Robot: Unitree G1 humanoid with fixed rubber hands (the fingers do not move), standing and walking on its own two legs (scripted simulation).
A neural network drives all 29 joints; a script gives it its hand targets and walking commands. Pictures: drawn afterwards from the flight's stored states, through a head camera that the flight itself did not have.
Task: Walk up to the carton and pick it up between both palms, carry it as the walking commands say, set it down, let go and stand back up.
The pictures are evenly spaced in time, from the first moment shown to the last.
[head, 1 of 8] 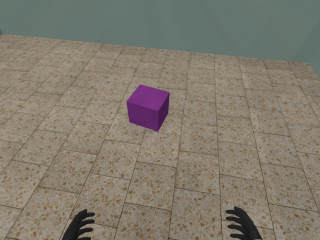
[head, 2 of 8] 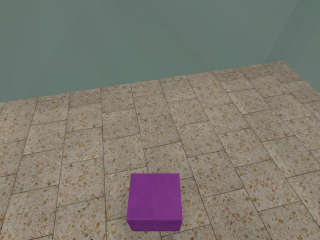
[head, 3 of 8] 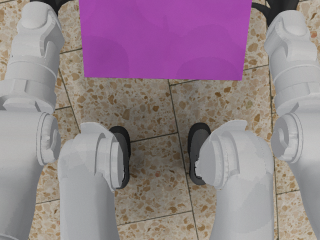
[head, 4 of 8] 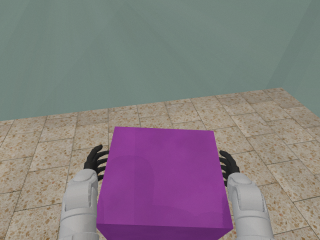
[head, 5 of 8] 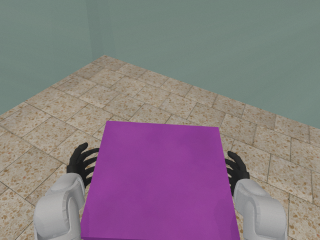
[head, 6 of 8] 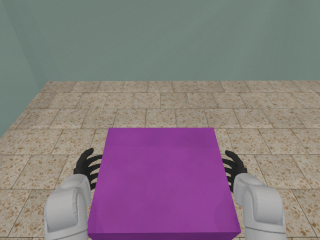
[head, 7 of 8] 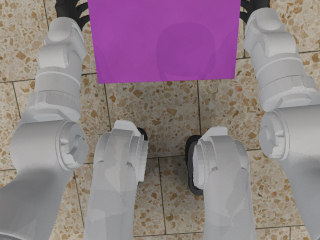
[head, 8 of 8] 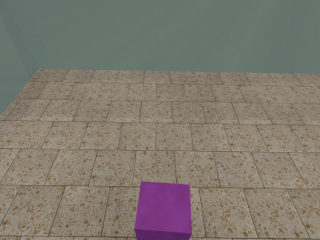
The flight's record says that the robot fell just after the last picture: no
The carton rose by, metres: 0.67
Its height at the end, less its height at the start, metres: +0.00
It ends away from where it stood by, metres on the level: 0.22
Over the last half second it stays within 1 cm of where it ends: yes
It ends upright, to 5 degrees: yes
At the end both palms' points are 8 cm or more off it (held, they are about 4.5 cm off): yes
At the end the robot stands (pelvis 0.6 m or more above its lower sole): yes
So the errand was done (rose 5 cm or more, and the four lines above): yes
